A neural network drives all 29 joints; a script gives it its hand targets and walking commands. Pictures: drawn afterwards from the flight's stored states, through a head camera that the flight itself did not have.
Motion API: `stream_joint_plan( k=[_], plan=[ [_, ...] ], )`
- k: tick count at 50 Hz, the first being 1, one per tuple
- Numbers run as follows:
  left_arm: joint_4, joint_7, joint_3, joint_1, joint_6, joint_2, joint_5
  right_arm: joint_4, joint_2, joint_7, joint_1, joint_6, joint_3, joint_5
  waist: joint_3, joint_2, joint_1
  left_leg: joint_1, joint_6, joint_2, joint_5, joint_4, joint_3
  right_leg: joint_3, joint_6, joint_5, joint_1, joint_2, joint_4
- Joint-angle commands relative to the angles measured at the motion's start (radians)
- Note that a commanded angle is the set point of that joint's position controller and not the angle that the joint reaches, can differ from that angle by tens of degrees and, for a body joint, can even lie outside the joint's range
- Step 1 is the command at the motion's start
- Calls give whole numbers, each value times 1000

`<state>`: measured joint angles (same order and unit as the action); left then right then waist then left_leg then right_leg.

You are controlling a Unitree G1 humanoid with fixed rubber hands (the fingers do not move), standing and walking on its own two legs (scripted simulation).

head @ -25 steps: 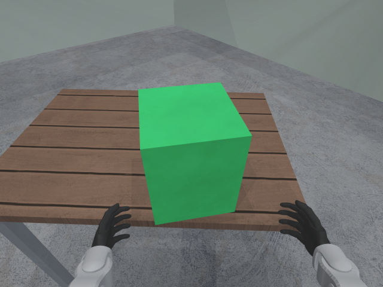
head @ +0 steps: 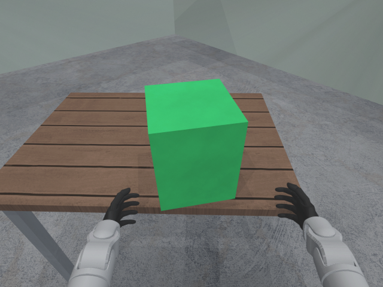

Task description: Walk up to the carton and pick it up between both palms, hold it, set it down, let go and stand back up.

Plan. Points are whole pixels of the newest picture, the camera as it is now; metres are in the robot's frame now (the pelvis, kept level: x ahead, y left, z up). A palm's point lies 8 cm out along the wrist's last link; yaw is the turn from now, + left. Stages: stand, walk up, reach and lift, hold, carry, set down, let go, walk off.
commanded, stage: let go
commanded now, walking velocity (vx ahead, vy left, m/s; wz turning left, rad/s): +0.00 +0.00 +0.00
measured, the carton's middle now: (190, 143) +0.46 +0.05 +0.09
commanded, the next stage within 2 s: stand in 0.72 s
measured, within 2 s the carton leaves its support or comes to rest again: neither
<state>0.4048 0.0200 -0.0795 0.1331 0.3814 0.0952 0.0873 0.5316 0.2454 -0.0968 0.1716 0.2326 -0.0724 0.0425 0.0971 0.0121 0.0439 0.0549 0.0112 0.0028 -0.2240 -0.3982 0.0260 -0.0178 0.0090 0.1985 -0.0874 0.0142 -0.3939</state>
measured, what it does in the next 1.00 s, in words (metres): walks backwards: left foot, then left foot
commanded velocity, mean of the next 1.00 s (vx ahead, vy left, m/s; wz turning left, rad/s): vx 0.00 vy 0.00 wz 0.00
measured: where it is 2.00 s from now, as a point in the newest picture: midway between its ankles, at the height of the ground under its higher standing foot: outside the picture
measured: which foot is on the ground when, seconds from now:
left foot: down 0.00-0.46, up 0.48-0.56, down 0.58-0.74, up 0.76-0.96, down 0.98-1.00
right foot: down 0.00-0.96, up 0.98-1.00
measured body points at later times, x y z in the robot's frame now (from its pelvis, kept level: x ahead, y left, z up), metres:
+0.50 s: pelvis -0.05 -0.07 -0.03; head -0.06 -0.06 +0.42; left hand +0.09 +0.21 -0.12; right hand +0.15 -0.26 -0.12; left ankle +0.07 +0.11 -0.73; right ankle +0.11 -0.12 -0.74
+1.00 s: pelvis -0.14 -0.09 -0.03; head -0.14 -0.08 +0.42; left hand -0.10 +0.23 -0.14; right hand -0.13 -0.42 -0.13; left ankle -0.19 -0.02 -0.75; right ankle -0.01 -0.14 -0.72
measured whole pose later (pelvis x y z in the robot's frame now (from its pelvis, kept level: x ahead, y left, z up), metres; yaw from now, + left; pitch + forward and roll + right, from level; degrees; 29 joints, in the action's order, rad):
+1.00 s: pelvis -0.14 -0.09 -0.03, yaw +9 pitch -2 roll +0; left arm 0.76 -0.02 -0.11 -0.29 0.07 0.34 0.06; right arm 0.82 0.39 -0.03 -0.51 0.09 -0.12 -0.06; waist 0.03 -0.01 -0.03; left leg 0.21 0.11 -0.01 -0.51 -0.67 0.10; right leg -0.01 0.05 0.40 -0.56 -0.12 -0.83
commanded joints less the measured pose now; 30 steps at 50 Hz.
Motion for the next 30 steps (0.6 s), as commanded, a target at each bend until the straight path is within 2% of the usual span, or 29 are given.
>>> stream_joint_plan(
  k=[1,2,3,4,5,6,8,9,10,11,13,14,15,16,17,18,19,20,21,22,23,24,25,26,27,28,29,30],
  plan=[
    [185,19,-43,113,84,82,52,87,134,18,50,57,-7,-51,84,-73,-44,354,29,29,-398,205,58,6,10,288,163,-39,66],
    [231,30,-79,44,91,73,96,134,120,17,-18,46,25,-54,114,-47,-21,364,37,33,-412,219,57,-8,13,284,206,-35,59],
    [225,31,-54,136,83,72,87,141,139,19,58,53,3,-51,103,-28,-40,399,37,44,-461,229,40,9,16,278,220,-51,31],
    [198,37,-64,144,73,76,102,127,124,26,34,41,9,-52,91,-36,-41,417,40,51,-447,228,38,18,22,232,263,-49,15],
    [186,48,-96,56,64,70,113,100,101,36,-47,7,44,-51,91,-52,-12,402,42,51,-387,220,38,7,25,168,305,-46,10],
    [238,52,-78,107,71,56,122,149,120,35,18,12,34,-59,106,-46,-18,393,33,47,-400,214,37,11,15,208,265,-49,12],
    [233,64,-96,103,63,58,142,134,111,43,-2,-7,57,-60,105,-13,-22,430,45,59,-458,237,25,7,25,210,324,-59,-8],
    [210,71,-109,78,45,65,160,122,110,48,-48,-24,64,-58,106,6,-11,475,57,72,-495,256,14,3,32,192,401,-67,-36],
    [199,71,-115,125,25,82,157,106,117,56,-16,-30,54,-58,107,20,-14,549,69,89,-545,271,6,0,39,191,456,-74,-67],
    [175,70,-118,155,3,98,151,100,110,62,-14,-32,56,-63,104,7,-20,574,67,94,-530,266,3,3,40,176,482,-77,-79],
    [96,54,-126,195,-57,139,122,81,82,70,-7,-68,44,-81,31,29,-8,568,57,82,-437,233,30,-17,35,154,477,-61,-76],
    [45,43,-138,177,-93,161,112,33,60,73,-24,-99,52,-84,13,35,14,556,62,81,-443,225,29,-34,29,174,473,-55,-77],
    [46,28,-114,251,-128,183,80,6,63,76,53,-113,28,-94,-21,59,9,599,67,78,-480,218,37,-40,27,246,464,-53,-81],
    [39,9,-77,336,-172,229,23,-78,63,83,148,-123,-7,-99,-57,50,-4,713,92,92,-578,217,26,-41,37,307,501,-62,-116],
    [50,-10,-53,354,-209,249,-10,-129,64,81,180,-144,-17,-101,-77,59,-5,806,104,102,-605,215,25,-30,40,297,543,-73,-149],
    [1,-33,-48,301,-247,287,-56,-194,48,91,125,-180,-32,-101,-149,50,-2,802,91,81,-480,168,58,-45,42,239,555,-53,-143],
    [64,-58,-7,324,-258,290,-84,-133,66,82,155,-191,-50,-113,-175,44,-3,758,68,62,-409,115,64,-48,32,272,467,-39,-132],
    [101,-71,11,308,-253,295,-101,-108,61,77,146,-200,-60,-121,-193,32,-2,684,53,38,-375,67,85,-64,17,373,343,-14,-91],
    [115,-77,9,304,-252,324,-110,-115,49,83,149,-215,-38,-124,-235,-14,4,569,38,-14,-300,-22,101,-105,-14,497,183,39,-36],
    [72,-77,15,252,-239,330,-126,-147,41,84,100,-230,-26,-124,-267,-134,-8,320,11,-77,-158,-156,99,-154,-68,634,-83,119,53],
    [17,-73,5,223,-225,360,-162,-220,5,97,46,-239,-11,-114,-319,-237,-16,80,-4,-119,-22,-276,85,-225,-95,770,-308,207,147],
    [-69,-72,4,211,-207,357,-177,-293,-36,114,-9,-251,-11,-107,-339,-264,-25,-45,-3,-121,32,-341,63,-274,-114,822,-441,258,177],
    [-144,-66,30,200,-202,376,-212,-385,-98,135,-66,-255,-3,-92,-333,-275,-39,-65,15,-117,45,-374,49,-291,-115,835,-496,271,188],
    [-144,-63,51,164,-182,352,-197,-348,-114,136,-109,-244,2,-88,-296,-239,-48,-113,8,-118,18,-388,40,-277,-128,872,-576,267,194],
    [-102,-56,65,108,-163,346,-183,-314,-122,135,-149,-222,25,-78,-237,-238,-57,-113,15,-120,5,-399,28,-267,-149,864,-603,262,188],
    [-96,-53,66,21,-145,316,-148,-262,-120,123,-222,-218,42,-78,-192,-192,-67,-126,19,-104,-30,-388,-14,-249,-163,831,-609,249,157],
    [-99,-53,66,-37,-139,310,-118,-230,-100,118,-242,-213,27,-68,-136,-113,-58,0,40,-57,-161,-286,-60,-190,-145,684,-466,185,70],
    [-35,-72,119,-108,-134,258,-91,-147,-52,87,-252,-201,-31,-91,-40,72,-77,432,63,60,-429,-18,-91,-56,-56,342,-11,13,-113]
  ],
)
